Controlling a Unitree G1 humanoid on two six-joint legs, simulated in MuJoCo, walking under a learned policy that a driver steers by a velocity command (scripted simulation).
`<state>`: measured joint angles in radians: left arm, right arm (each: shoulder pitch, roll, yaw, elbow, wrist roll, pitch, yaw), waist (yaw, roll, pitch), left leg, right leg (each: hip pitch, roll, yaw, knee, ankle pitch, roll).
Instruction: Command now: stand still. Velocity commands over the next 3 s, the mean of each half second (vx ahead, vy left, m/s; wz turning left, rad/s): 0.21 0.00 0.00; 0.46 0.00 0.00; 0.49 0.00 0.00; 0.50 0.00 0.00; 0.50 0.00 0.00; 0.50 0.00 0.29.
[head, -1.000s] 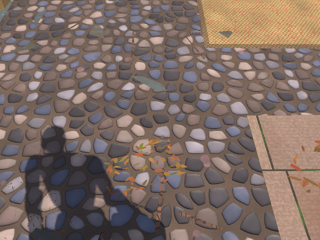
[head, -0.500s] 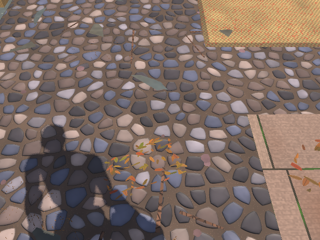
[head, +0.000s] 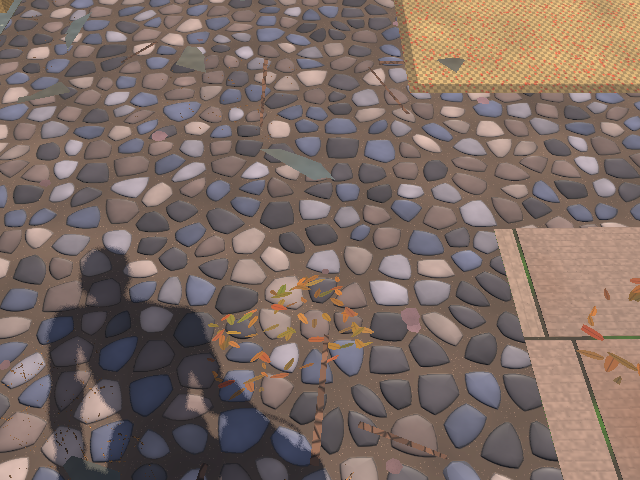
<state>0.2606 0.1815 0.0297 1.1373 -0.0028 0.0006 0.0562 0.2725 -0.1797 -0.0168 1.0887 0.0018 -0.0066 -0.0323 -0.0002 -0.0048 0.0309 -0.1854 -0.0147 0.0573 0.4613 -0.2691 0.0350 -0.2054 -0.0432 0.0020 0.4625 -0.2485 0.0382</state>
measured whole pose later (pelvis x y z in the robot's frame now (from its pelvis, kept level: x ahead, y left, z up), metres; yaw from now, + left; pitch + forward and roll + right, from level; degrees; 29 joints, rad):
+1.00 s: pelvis +0.35 -0.04 -0.02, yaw +0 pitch +2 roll +1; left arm 0.45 0.21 0.04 1.07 -0.02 -0.09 0.01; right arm -0.01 -0.23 -0.06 0.88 0.01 -0.11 0.04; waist 0.03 -0.01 0.05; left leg -0.51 -0.02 0.08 0.59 -0.13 0.09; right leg -0.11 -0.01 0.04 0.99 -0.48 -0.02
